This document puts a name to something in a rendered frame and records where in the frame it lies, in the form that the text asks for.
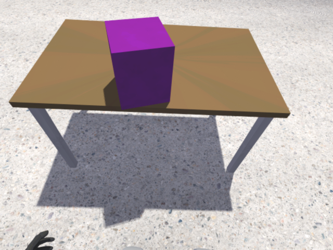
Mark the left robot hand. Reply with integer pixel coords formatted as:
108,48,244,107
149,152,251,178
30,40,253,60
25,230,55,250

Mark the carton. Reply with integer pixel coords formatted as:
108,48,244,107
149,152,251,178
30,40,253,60
105,17,175,110

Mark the table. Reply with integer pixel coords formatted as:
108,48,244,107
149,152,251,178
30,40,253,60
9,19,291,173

